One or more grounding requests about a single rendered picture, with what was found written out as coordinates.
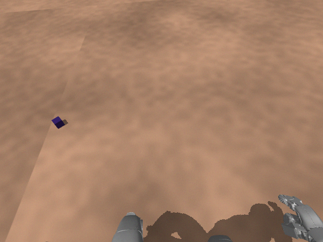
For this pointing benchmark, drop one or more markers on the right robot arm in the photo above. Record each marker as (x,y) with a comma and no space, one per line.
(315,234)

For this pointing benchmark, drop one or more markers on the right robot hand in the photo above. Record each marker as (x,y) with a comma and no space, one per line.
(297,226)

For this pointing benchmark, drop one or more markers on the cube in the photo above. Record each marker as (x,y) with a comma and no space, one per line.
(58,122)

